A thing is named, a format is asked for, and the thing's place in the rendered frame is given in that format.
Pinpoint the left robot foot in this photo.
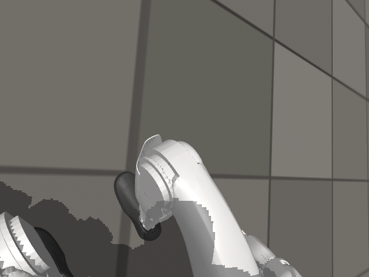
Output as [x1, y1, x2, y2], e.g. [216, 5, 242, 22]
[34, 227, 74, 277]

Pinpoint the right robot foot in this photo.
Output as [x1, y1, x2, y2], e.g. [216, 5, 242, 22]
[114, 171, 161, 241]

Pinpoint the right robot arm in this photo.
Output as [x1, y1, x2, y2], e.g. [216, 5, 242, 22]
[263, 257, 302, 277]

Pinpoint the right robot hand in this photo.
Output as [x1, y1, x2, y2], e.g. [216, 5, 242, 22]
[242, 230, 277, 276]

